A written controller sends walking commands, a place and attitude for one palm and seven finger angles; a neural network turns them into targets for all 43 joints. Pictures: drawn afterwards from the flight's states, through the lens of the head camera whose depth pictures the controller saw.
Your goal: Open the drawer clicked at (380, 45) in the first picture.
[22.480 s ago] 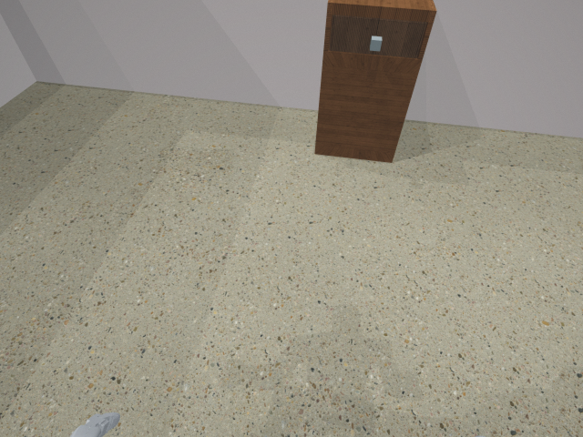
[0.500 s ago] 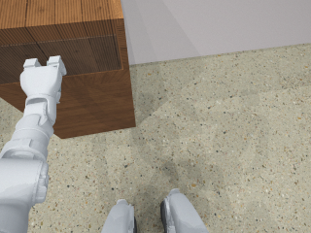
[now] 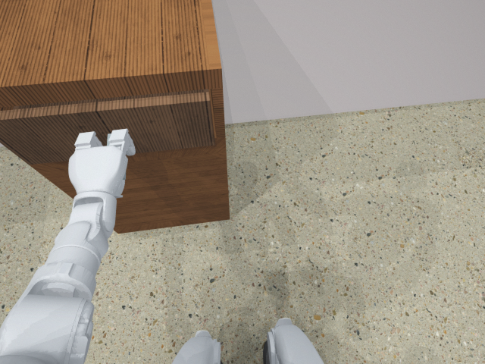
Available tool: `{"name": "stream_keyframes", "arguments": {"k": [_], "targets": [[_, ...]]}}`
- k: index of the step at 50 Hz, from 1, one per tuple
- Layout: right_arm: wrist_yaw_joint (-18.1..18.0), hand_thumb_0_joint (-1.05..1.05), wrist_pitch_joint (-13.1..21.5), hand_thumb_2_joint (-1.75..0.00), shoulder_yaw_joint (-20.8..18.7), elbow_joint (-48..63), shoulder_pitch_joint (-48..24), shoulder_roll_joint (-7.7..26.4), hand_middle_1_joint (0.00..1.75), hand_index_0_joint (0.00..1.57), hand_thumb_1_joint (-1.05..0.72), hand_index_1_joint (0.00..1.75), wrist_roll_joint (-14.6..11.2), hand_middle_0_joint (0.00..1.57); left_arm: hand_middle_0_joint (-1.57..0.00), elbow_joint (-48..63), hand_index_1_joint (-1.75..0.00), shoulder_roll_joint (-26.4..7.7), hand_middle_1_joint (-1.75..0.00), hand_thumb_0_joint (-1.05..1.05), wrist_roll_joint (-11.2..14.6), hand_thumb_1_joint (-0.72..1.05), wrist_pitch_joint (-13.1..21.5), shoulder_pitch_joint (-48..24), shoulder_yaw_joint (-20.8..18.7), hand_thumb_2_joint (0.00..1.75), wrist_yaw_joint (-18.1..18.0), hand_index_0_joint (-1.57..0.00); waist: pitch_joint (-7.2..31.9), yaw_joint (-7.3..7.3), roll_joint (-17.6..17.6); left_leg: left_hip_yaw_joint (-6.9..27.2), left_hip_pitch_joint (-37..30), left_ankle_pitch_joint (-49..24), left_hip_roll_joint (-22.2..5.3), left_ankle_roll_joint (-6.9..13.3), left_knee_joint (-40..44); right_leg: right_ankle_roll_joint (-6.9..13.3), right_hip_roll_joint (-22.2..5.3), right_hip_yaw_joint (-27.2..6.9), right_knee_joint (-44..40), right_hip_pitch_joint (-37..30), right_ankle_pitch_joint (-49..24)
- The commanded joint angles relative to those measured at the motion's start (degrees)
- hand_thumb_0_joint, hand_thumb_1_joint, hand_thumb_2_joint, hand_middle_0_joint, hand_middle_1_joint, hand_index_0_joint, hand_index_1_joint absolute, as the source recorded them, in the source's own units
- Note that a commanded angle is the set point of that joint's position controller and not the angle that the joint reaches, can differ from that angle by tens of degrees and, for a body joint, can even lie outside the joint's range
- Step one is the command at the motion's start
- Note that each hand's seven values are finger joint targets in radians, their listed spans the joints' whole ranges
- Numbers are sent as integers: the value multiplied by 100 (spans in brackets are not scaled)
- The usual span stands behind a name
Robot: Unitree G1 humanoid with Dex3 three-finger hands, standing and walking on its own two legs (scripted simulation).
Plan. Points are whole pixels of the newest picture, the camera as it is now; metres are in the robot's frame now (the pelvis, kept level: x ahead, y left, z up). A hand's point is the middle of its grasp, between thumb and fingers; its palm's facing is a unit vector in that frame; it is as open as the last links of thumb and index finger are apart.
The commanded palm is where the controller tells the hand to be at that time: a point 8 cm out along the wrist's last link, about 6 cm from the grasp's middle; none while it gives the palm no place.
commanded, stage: pull the drawer open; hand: left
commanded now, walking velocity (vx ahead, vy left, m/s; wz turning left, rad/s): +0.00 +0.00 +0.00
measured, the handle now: (110, 155) +0.48 +0.24 -0.03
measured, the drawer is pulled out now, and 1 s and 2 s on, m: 0.02 0.18 0.30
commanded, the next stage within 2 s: open the thumb to release the handle in 1.80 s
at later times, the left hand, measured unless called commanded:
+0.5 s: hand (112, 201) +0.39 +0.23 -0.05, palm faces -0.05 -0.06 -1.00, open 8.0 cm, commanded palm +0.34 +0.23 +0.01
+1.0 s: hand (108, 267) +0.28 +0.22 -0.05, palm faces -0.04 -0.06 -1.00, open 7.9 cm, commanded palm +0.23 +0.22 +0.01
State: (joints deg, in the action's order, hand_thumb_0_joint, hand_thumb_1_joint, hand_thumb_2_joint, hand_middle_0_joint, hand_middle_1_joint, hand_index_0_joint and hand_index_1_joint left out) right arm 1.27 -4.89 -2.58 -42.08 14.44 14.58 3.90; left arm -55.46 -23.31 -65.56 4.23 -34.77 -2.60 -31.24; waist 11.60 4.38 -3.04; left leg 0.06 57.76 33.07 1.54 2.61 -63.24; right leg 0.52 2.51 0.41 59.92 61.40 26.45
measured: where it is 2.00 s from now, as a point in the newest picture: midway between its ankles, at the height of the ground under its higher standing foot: outside the picture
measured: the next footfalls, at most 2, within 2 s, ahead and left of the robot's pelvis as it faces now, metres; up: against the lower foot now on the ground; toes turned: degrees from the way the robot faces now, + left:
none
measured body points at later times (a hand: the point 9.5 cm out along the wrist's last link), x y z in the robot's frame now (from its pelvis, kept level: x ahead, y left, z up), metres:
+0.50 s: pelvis -0.01 +0.00 +0.01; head +0.11 -0.01 +0.44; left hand +0.39 +0.23 +0.01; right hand +0.00 -0.27 -0.13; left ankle -0.05 +0.09 -0.65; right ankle +0.00 -0.12 -0.65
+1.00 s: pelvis +0.00 +0.00 +0.02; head +0.08 -0.01 +0.46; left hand +0.27 +0.22 +0.01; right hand +0.17 -0.25 -0.09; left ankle -0.05 +0.09 -0.65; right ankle +0.00 -0.12 -0.65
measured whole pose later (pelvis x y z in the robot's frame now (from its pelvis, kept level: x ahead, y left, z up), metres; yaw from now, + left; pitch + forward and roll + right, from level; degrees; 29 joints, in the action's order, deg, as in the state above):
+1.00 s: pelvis +0.00 +0.00 +0.02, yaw +0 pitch +20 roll -1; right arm 1.6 -4.2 -2.5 -35.4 7.6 12.6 2.2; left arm -25.3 -15.7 -65.1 -3.9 2.4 5.2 -34.9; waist 10.7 1.2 -1.8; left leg -0.5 45.4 31.7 1.1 2.2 -57.4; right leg 1.0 3.0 -0.3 55.0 49.7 25.1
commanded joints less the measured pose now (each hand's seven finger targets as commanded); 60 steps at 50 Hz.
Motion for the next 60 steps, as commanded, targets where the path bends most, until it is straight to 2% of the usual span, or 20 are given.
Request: {"name": "stream_keyframes", "arguments": {"k": [1, 2, 4, 7, 9, 10, 11, 17, 20, 22, 25, 28, 29, 35, 37, 43, 44, 56, 59, 60], "targets": [[-109, 0, 16, -90, -350, 169, 1029, 949, 30, 20, -90, 30, 10, 20, -40, 885, -135, -1706, -135, 0, 83, 90, -224, -2149, -458, 90, -313, -40, 2846, 85, -310, 227, -1871, -4581, -175, -197, 355, 142, -19, 93, -184, -1694, -3252], [-114, 0, -9, -90, -349, 180, 1058, 946, 30, 20, -90, 30, 2, 20, -40, 843, -135, -1750, -135, 0, 74, 90, -270, -2129, -478, 90, -304, -40, 2949, 55, -372, 268, -2002, -4834, -200, -235, 351, 129, -22, 113, -158, -1684, -3300], [-126, 0, -20, -90, -369, 198, 1061, 918, 30, 20, -90, 30, -3, 20, -40, 828, -135, -1566, -135, 0, 152, 90, -305, -2298, -327, 90, -252, -40, 3064, 144, -331, 247, -2090, -4799, -200, -221, 311, 103, -14, 105, -237, -1717, -3321], [-153, 0, -11, -90, -319, 227, 1012, 948, 30, 20, -90, 30, -20, 20, -40, 815, -135, -1877, -135, 0, 209, 90, -259, -2446, -464, 90, -167, -40, 3193, 89, -422, 215, -1951, -4203, -149, -173, 390, 112, -19, 70, -261, -1863, -3094], [-135, 0, 8, -90, -312, 289, 929, 902, 30, 20, -90, 30, -50, 20, -40, 684, -135, -1663, -135, 0, 293, 90, -246, -1842, -399, 90, -96, -40, 3147, -53, -366, 155, -1898, -4063, -126, -152, 485, 128, -2, 74, -326, -2055, -3064], [-133, 0, 6, -90, -297, 345, 894, 911, 30, 20, -90, 30, -64, 20, -40, 769, -135, -1731, -135, 0, 319, 90, -214, -1577, -485, 90, -75, -40, 3183, -163, -320, 153, -1877, -4022, -130, -149, 549, 136, -3, 67, -346, -2184, -3043], [-113, 0, 3, -90, -287, 380, 849, 906, 30, 20, -90, 30, -69, 20, -40, 771, -135, -1608, -135, 0, 371, 90, -194, -1408, -424, 90, -40, -40, 3164, -194, -439, 167, -1888, -3977, -120, -158, 592, 154, 8, 68, -357, -2183, -2970], [-72, 0, 60, -90, -314, 562, 648, 855, 30, 20, -90, 30, -139, 20, -40, 1348, -135, -1257, -135, 0, 395, 90, -41, -253, -338, 90, -60, -40, 2901, -342, -231, 74, -1779, -3671, -161, -108, 776, 175, 20, 43, -515, -2389, -2878], [-79, 0, 93, -90, -336, 552, 605, 861, 30, 20, -90, 30, -151, 20, -40, 1531, -135, -1216, -135, 0, 388, 90, -51, 106, -392, 90, -147, -40, 2620, -333, 96, 38, -1547, -3366, -152, -75, 873, 176, 15, 0, -595, -2551, -2895], [-62, 0, 85, -90, -338, 552, 533, 869, 30, 20, -90, 30, -141, 20, -40, 1722, -135, -1274, -135, 0, 381, 90, -79, 518, -521, 90, -221, -40, 2607, -442, -15, 18, -1598, -3477, -153, -97, 908, 196, 1, -18, -574, -2585, -2949], [-46, 0, 101, -90, -370, 585, 453, 839, 30, 20, -90, 30, -153, 20, -40, 2069, -135, -940, -135, 0, 343, 90, -178, 933, -330, 90, -333, -40, 2431, -422, -21, 36, -1750, -3629, -179, -124, 970, 204, 13, 9, -641, -2524, -2967], [-19, 0, 85, -90, -381, 633, 333, 820, 30, 20, -90, 30, -162, 20, -40, 2305, -135, -854, -135, 0, 332, 90, -359, 1604, -391, 90, -433, -40, 2361, -518, -10, 83, -1978, -3994, -206, -167, 1005, 211, 22, 18, -653, -2531, -3020], [-22, 0, 101, -90, -383, 667, 309, 809, 30, 20, -90, 30, -164, 20, -40, 2562, -135, -720, -135, 0, 317, 90, -396, 1550, -253, 90, -460, -40, 2391, -457, -63, 110, -2101, -4123, -236, -182, 1002, 205, 22, 36, -664, -2479, -3058], [-12, 0, 143, -90, -369, 847, 66, 742, 30, 20, -90, 30, -185, 20, -40, 3146, -135, -406, -135, 0, 368, 90, -731, 2531, -129, 90, -541, -40, 2198, -513, 15, 133, -2359, -4404, -243, -218, 1069, 188, 7, 59, -747, -2643, -3274], [-25, 0, 164, -90, -358, 924, -56, 707, 30, 20, -90, 30, -181, 20, -40, 3473, -135, -345, -135, 0, 333, 90, -780, 2682, -57, 90, -564, -40, 2241, -523, -166, 177, -2581, -4616, -261, -255, 1068, 189, 4, 67, -729, -2596, -3285], [-37, 0, 207, -90, -293, 1098, -339, 635, 30, 20, -90, 30, -181, 20, -40, 3791, -135, -148, -135, 0, 274, 90, -936, 3395, 43, 90, -643, -40, 1908, -594, -123, 198, -2651, -4488, -225, -295, 1114, 213, 27, 115, -772, -2530, -3086], [-35, 0, 223, -90, -287, 1144, -372, 613, 30, 20, -90, 30, -173, 20, -40, 3860, -135, 43, -135, 0, 258, 90, -951, 3462, 202, 90, -653, -40, 1898, -549, -50, 205, -2655, -4442, -225, -283, 1099, 203, 23, 133, -786, -2522, -3086], [-33, 0, 284, -90, -182, 1450, -871, 512, 30, 20, -90, 30, -140, 20, -40, 4648, -135, 180, -135, 0, 150, 90, -968, 4679, 321, 90, -781, -40, 1664, -715, -168, 138, -2541, -3885, -107, -266, 1111, 288, 24, 63, -760, -2609, -2908], [-12, 0, 317, -90, -149, 1513, -952, 457, 30, 20, -90, 30, -143, 20, -40, 4772, -135, 245, -135, 0, 168, 90, -948, 5396, 316, 90, -800, -40, 1607, -782, 78, 122, -2435, -3799, -91, -255, 1095, 284, 20, 15, -717, -2702, -2977], [-2, 0, 319, -90, -152, 1514, -988, 460, 30, 20, -90, 30, -142, 20, -40, 4897, -135, 298, -135, 0, 196, 90, -929, 5463, 378, 90, -776, -40, 1561, -743, 134, 98, -2389, -3708, -80, -234, 1072, 281, 7, -25, -738, -2717, -3062]]}}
